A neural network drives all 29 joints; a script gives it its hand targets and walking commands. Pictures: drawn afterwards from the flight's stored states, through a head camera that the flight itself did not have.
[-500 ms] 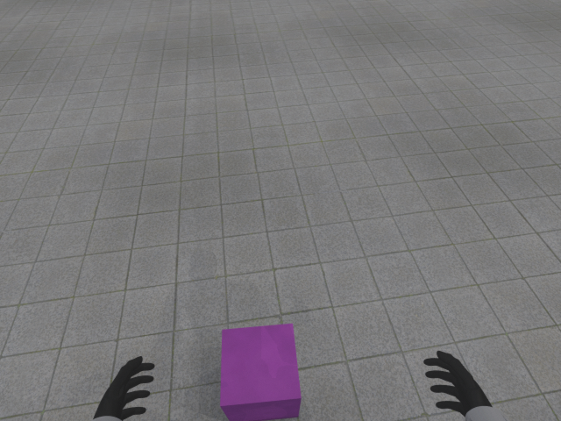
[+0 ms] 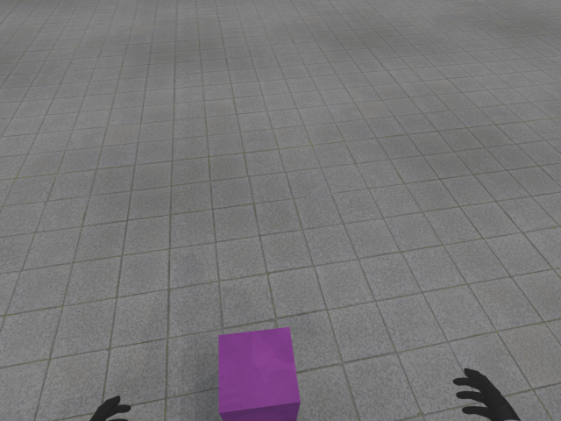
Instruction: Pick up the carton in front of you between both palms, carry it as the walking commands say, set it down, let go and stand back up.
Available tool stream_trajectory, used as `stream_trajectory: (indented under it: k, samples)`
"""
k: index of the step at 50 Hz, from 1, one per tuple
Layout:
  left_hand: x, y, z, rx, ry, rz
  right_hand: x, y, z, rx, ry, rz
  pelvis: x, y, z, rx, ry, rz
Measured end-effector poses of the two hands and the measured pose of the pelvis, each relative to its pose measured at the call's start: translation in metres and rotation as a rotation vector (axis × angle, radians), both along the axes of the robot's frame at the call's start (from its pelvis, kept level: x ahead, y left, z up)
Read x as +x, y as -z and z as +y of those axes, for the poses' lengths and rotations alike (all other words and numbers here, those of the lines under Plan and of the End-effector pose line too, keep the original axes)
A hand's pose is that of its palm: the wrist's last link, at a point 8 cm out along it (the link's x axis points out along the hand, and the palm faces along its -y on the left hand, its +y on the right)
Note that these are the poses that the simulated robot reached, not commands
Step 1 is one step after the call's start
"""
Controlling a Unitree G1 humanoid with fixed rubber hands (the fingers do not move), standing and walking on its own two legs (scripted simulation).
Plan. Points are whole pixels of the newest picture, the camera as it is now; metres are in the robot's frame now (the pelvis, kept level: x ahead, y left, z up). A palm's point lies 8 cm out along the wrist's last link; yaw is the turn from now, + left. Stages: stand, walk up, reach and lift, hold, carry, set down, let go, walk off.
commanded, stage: stand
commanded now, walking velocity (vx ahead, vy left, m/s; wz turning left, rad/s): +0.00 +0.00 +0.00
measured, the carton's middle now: (258, 379) +0.35 +0.08 -0.65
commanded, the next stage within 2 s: none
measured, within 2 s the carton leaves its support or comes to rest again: neither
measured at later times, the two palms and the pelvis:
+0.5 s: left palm out of the picture +0.08 +0.29 -0.10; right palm out of the picture +0.09 -0.31 -0.09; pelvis -0.02 -0.01 +0.01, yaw +0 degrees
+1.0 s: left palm out of the picture +0.06 +0.30 -0.10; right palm out of the picture +0.07 -0.32 -0.09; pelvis -0.02 -0.01 +0.01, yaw +0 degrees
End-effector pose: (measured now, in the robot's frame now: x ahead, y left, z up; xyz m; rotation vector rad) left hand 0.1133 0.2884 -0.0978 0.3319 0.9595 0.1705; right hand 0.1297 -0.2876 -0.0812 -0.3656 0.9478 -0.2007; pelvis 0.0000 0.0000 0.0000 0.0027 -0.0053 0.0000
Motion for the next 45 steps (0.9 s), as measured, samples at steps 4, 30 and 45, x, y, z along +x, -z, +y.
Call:
stream_trajectory:
  k: [4,30,45]
  samples:
    - [-0.004,0.000,0.002,0.008,-0.001,0.012,-0.008,0.003,-0.003,0.002,0.012,0.020,-0.002,-0.001,-0.001,0.001,0.000,-0.006]
    - [-0.039,0.005,0.006,0.020,-0.018,0.107,-0.049,0.007,-0.024,-0.012,0.058,0.123,-0.018,-0.006,-0.005,-0.004,-0.001,-0.035]
    - [-0.048,0.005,0.012,0.030,-0.030,0.141,-0.057,0.009,-0.028,-0.016,0.065,0.158,-0.021,-0.007,-0.006,-0.004,-0.004,-0.038]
